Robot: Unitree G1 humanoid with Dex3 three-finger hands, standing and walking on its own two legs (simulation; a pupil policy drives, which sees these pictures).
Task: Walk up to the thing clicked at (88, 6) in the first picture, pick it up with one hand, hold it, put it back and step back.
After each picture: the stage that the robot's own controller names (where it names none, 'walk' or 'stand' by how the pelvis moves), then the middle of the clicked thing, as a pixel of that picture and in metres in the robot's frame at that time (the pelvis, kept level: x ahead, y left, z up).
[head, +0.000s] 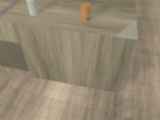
stand; (85, 12) +1.02 -0.02 -0.07
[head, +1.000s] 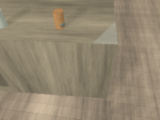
walk; (59, 19) +0.89 +0.17 -0.05
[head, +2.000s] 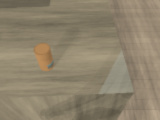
rise first; (44, 57) +0.49 +0.20 -0.04
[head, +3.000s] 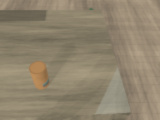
stand; (39, 75) +0.44 +0.19 -0.05
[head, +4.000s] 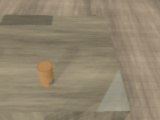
stand; (46, 74) +0.47 +0.17 -0.07
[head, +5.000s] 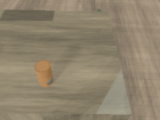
stand; (44, 74) +0.46 +0.17 -0.07
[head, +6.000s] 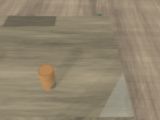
stand; (47, 78) +0.45 +0.17 -0.07
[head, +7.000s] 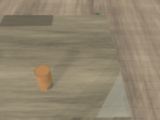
stand; (44, 78) +0.44 +0.18 -0.07
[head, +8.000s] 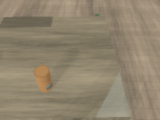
stand; (43, 79) +0.45 +0.19 -0.07
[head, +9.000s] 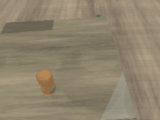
rise first; (46, 83) +0.43 +0.19 -0.07
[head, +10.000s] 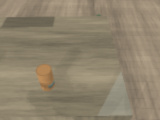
go down; (45, 77) +0.45 +0.20 -0.07
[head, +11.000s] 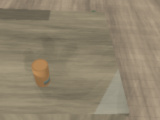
go down; (41, 73) +0.45 +0.18 -0.05
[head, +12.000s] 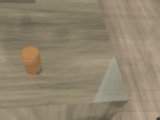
go down; (32, 62) +0.46 +0.18 -0.01
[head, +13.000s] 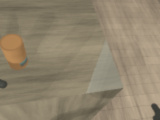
close in; (15, 53) +0.46 +0.19 +0.02
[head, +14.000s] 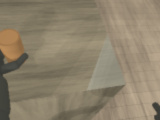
close; (13, 48) +0.47 +0.19 +0.03
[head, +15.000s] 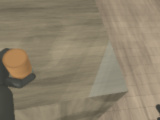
lift; (20, 67) +0.40 +0.18 +0.03
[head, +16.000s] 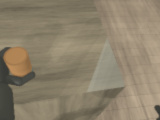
lift; (20, 66) +0.41 +0.17 +0.03
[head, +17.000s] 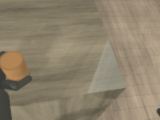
lift; (16, 70) +0.39 +0.19 +0.02
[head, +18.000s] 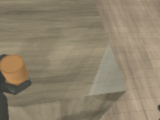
lift; (16, 73) +0.38 +0.19 +0.02
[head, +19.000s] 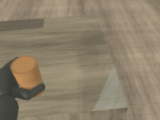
hold; (29, 77) +0.31 +0.16 +0.14
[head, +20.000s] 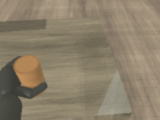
hold; (31, 76) +0.32 +0.16 +0.14
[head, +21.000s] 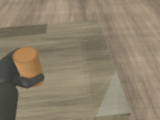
crouch; (30, 68) +0.34 +0.16 +0.16
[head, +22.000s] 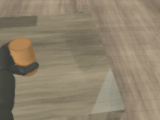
lower; (24, 57) +0.41 +0.18 +0.12
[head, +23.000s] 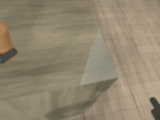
lower; (0, 43) +0.48 +0.20 +0.04
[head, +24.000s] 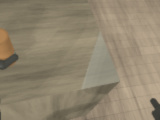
lower; (1, 49) +0.46 +0.20 +0.04
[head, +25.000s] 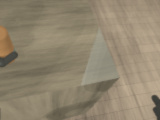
lower; (1, 46) +0.47 +0.20 +0.04
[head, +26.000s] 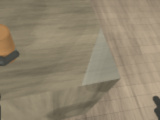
lower; (2, 45) +0.47 +0.20 +0.04
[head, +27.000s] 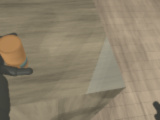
open; (14, 55) +0.44 +0.18 +0.03
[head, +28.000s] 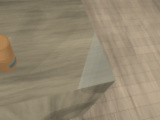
sink last; (2, 54) +0.45 +0.20 +0.03
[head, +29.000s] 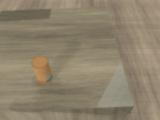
stand; (42, 71) +0.45 +0.19 -0.01
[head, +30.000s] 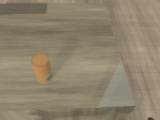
stand; (42, 69) +0.44 +0.18 -0.01
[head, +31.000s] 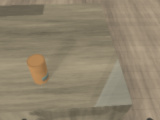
stand; (38, 69) +0.44 +0.19 +0.00
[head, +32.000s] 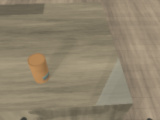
stand; (39, 68) +0.45 +0.19 +0.00
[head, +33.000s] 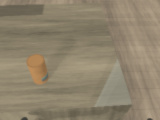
stand; (38, 69) +0.44 +0.19 +0.00
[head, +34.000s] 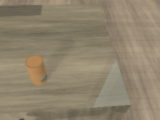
stand; (37, 70) +0.44 +0.19 -0.01
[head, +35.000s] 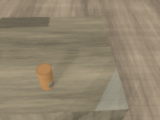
stand; (45, 77) +0.46 +0.18 -0.07
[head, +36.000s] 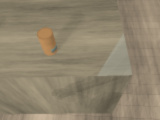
walk; (48, 42) +0.56 +0.18 -0.05
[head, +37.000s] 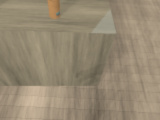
walk; (54, 7) +0.87 +0.15 -0.05
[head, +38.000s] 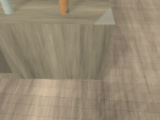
stand; (63, 5) +1.07 +0.15 -0.05
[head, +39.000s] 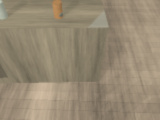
stand; (57, 9) +1.06 +0.17 -0.07
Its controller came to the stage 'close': yes
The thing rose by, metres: 0.21
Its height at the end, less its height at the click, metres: +0.00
